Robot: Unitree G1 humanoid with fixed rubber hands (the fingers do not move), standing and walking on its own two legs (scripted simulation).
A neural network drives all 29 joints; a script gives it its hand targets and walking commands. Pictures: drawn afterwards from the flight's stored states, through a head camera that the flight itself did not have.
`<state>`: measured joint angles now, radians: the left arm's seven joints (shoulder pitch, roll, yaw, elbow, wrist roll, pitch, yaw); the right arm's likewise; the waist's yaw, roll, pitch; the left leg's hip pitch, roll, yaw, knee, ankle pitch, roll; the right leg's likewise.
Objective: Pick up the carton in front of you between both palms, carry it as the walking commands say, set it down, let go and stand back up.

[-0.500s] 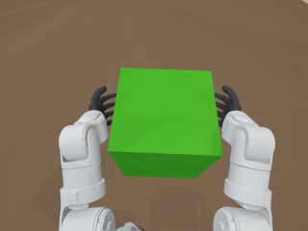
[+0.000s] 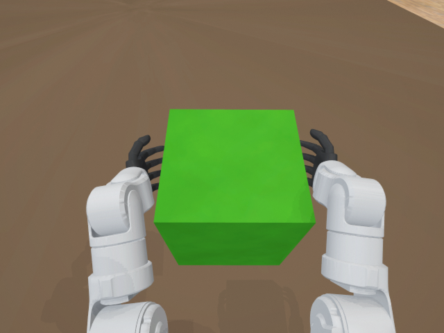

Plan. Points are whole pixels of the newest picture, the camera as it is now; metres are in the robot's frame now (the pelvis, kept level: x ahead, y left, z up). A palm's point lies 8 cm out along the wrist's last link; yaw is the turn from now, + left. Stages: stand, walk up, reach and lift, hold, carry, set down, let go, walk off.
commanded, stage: carry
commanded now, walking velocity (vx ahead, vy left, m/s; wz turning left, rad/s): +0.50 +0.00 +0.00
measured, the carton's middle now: (230, 195) +0.36 -0.01 +0.08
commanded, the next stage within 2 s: none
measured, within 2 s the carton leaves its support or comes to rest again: neither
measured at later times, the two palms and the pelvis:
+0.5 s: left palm (151, 119) +0.58 +0.17 +0.10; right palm (276, 113) +0.58 -0.13 +0.11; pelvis +0.33 +0.03 +0.01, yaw -1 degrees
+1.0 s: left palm (180, 64) +0.89 +0.13 +0.10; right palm (272, 62) +0.90 -0.17 +0.09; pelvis +0.66 -0.02 +0.00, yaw +1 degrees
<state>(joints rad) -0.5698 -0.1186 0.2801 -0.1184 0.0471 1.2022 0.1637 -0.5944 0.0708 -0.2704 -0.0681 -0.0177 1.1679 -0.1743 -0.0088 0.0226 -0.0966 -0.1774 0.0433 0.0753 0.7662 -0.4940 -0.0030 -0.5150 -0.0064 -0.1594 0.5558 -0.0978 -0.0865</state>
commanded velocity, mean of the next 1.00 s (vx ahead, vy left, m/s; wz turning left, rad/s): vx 0.50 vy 0.00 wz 0.00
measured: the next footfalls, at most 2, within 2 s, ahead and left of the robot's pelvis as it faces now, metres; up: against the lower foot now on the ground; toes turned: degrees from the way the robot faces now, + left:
left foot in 0.44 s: +0.46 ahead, +0.11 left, +0.00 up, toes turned +10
right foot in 0.94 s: +0.82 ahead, -0.11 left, +0.00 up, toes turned -12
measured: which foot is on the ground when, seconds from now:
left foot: up 0.00-0.42, down 0.44-0.98, up 1.00-1.00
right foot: down 0.00-0.46, up 0.48-0.92, down 0.94-1.00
